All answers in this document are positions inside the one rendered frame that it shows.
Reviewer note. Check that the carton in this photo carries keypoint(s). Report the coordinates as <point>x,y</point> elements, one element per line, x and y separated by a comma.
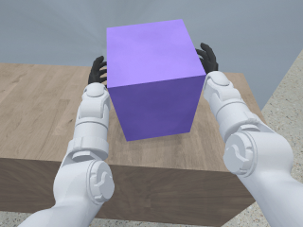
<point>154,78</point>

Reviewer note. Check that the left robot forearm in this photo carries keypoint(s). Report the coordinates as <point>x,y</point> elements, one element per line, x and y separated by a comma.
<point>91,127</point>

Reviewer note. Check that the robot left hand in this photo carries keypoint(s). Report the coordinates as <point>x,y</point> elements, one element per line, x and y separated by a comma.
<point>94,76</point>

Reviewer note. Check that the right robot upper arm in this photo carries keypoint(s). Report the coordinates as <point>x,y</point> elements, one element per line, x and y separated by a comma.
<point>263,162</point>

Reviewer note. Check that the right robot forearm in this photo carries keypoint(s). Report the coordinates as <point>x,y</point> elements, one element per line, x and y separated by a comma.
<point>229,109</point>

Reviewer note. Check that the left robot upper arm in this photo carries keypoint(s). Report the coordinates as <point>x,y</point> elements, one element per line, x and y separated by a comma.
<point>80,189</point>

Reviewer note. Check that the pedestal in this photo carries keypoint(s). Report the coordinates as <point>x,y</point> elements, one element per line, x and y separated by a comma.
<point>175,179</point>

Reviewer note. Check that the robot right hand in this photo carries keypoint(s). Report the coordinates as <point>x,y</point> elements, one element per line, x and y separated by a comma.
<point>208,59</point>

